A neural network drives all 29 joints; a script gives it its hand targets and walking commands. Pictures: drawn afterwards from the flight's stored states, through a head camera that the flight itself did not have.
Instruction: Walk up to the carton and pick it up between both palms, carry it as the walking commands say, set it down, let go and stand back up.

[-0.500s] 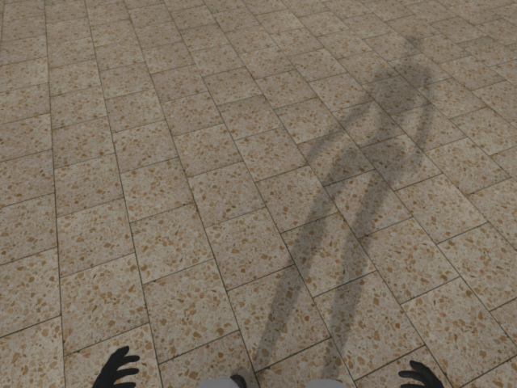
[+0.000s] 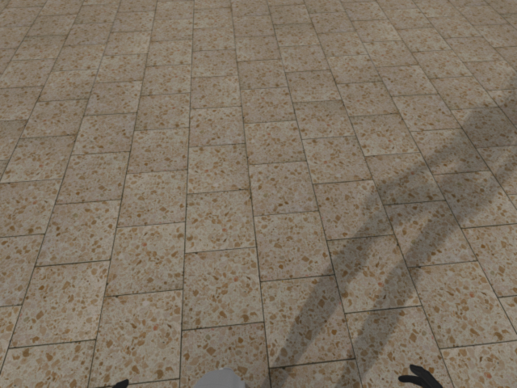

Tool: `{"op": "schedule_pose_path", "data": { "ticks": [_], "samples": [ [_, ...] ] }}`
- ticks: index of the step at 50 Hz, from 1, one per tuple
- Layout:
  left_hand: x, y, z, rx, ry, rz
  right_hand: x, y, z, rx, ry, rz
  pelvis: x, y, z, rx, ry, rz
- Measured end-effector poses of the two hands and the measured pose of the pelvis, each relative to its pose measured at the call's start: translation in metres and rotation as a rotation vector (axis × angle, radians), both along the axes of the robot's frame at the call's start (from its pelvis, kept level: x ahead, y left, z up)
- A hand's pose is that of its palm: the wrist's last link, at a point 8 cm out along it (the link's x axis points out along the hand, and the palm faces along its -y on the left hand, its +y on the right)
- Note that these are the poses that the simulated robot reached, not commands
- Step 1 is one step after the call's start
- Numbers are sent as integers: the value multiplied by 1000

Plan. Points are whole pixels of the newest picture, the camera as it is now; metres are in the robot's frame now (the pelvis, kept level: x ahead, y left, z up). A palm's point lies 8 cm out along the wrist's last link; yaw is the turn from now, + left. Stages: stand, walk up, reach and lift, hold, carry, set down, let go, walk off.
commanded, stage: walk up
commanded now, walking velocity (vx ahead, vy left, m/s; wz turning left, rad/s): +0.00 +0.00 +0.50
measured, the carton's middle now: out of the picture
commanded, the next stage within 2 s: none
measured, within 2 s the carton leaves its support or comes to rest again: neither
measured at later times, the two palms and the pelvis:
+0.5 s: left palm out of the picture +0.06 +0.25 -0.10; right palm out of the picture +0.09 -0.27 -0.11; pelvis -0.02 -0.03 +0.01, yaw +9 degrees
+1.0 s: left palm out of the picture -0.01 +0.25 -0.12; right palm out of the picture +0.12 -0.25 -0.11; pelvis -0.03 -0.03 +0.01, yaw +19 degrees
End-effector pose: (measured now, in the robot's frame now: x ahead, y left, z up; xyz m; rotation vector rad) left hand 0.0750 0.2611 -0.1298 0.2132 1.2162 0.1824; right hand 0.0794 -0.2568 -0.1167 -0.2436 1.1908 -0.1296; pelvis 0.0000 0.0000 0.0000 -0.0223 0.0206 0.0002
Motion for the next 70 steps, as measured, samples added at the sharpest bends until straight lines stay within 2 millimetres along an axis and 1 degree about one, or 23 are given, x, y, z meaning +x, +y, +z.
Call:
{"op": "schedule_pose_path", "data": {
  "ticks": [2, 5, 8, 11, 14, 17, 21, 24, 26, 30, 34, 35, 37, 39, 42, 45, 49, 52, 54, 58, 61, 66, 70],
  "samples": [
    [-8, 3, -5, -12, 16, 17, 0, 6, 1, -14, 0, 12, -2, 4, 0, 12, -5, 15],
    [-12, 6, -1, -20, 27, 15, -6, 10, 7, -27, 7, 5, -6, 8, 6, 10, 4, 13],
    [-8, 5, 5, -26, 18, 6, -12, 11, 11, -33, 18, -1, -11, 8, 11, 11, 17, 11],
    [1, 1, 10, -29, -13, 3, -16, 10, 13, -31, 24, 5, -16, 4, 15, 11, 25, 19],
    [9, -4, 15, -23, -53, 4, -17, 3, 13, -26, 24, 17, -21, -3, 16, 15, 25, 31],
    [9, -12, 19, -8, -74, 10, -18, -7, 9, -18, 18, 31, -25, -13, 14, 29, 19, 41],
    [-7, -17, 27, 20, -79, 53, -11, -17, 4, -8, 14, 74, -27, -23, 14, 38, -8, 87],
    [-16, -13, 33, 36, -105, 108, 6, -15, 5, 9, -3, 134, -26, -26, 15, 38, -35, 142],
    [-23, -11, 33, 40, -118, 146, 18, -11, 5, 16, -11, 174, -24, -27, 13, 35, -48, 180],
    [-42, -6, 24, 26, -110, 221, 36, 1, 5, 15, 6, 251, -21, -25, 10, 12, -42, 254],
    [-63, 2, 5, -6, -74, 282, 49, 17, 3, -7, 20, 305, -19, -14, 3, -12, -22, 308],
    [-68, 4, -2, -14, -61, 288, 51, 20, 0, -16, 15, 310, -19, -10, -1, -10, -20, 313],
    [-77, 4, -7, -29, -40, 299, 49, 26, 0, -26, 20, 320, -22, -7, -2, 1, -21, 327],
    [-83, 4, -5, -35, -20, 301, 45, 29, 3, -30, 29, 315, -24, -6, 2, 0, -14, 326],
    [-86, 3, 1, -35, -6, 299, 40, 28, 7, -41, 43, 308, -26, -7, 9, -1, 5, 324],
    [-85, 0, 6, -29, -5, 295, 37, 22, 8, -46, 54, 306, -28, -12, 12, 4, 19, 323],
    [-82, -7, 12, -6, -20, 291, 36, 8, 5, -43, 57, 314, -30, -23, 13, 19, 24, 325],
    [-84, -15, 17, 20, -29, 300, 41, -3, -2, -30, 50, 330, -30, -34, 10, 39, 14, 334],
    [-88, -18, 24, 35, -45, 323, 48, -5, -3, -21, 44, 351, -29, -40, 11, 44, -7, 367],
    [-100, -21, 34, 60, -91, 396, 72, 6, 0, 13, 11, 428, -24, -46, 13, 61, -53, 443],
    [-113, -23, 34, 67, -102, 451, 84, 15, -1, 25, 8, 486, -23, -49, 12, 60, -65, 498],
    [-137, -27, 23, 43, -89, 534, 96, 31, 0, 13, 32, 568, -23, -47, 10, 34, -52, 580],
    [-158, -27, 9, 8, -62, 590, 100, 48, 0, -15, 50, 617, -26, -38, 6, 5, -31, 633]
  ]
}}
